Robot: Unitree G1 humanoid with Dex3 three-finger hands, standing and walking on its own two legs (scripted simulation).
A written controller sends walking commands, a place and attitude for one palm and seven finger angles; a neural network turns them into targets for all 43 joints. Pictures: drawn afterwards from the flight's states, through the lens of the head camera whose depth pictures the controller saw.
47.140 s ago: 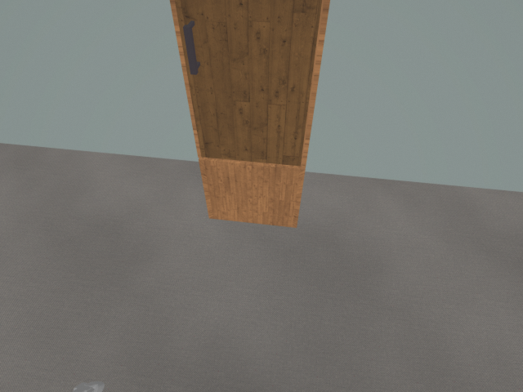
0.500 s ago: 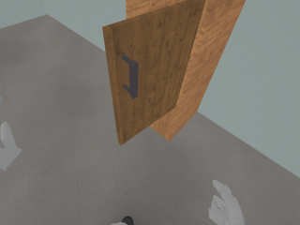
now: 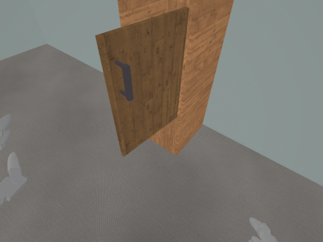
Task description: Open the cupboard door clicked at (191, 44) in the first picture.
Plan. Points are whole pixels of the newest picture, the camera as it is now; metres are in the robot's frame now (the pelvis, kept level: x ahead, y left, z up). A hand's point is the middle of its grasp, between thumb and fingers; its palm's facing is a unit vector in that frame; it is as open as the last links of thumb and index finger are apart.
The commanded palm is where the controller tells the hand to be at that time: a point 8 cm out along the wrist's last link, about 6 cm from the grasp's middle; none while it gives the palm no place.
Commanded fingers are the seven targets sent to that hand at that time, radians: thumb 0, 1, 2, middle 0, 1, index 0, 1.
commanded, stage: stop stepping back and stand still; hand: left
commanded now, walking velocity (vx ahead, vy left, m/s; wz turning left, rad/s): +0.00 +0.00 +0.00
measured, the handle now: (124, 81) +0.59 +0.16 +0.09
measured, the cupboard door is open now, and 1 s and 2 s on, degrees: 83 83 83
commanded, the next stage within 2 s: let the arm hang, fingers relaxed in 0.32 s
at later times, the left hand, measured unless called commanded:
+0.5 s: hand (41, 194) +0.20 +0.27 +0.07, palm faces +0.26 -0.83 -0.50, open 7.4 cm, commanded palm none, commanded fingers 0.00 0.90 0.90 -0.20 -0.30 -0.20 -0.30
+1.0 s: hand out of the picture -0.07 +0.19 -0.17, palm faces +0.06 -0.97 -0.22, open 7.3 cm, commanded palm none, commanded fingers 0.00 0.90 0.90 -0.20 -0.30 -0.20 -0.30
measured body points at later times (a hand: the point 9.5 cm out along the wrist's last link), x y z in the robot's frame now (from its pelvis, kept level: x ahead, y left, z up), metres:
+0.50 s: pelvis +0.00 +0.01 -0.01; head -0.01 -0.01 +0.44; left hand +0.18 +0.31 +0.10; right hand +0.16 -0.24 -0.12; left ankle +0.08 +0.11 -0.74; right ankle -0.03 -0.10 -0.74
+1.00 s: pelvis +0.02 +0.00 +0.00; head +0.04 +0.00 +0.45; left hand -0.07 +0.24 -0.15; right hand +0.02 -0.24 -0.16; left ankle +0.08 +0.11 -0.74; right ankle -0.03 -0.10 -0.74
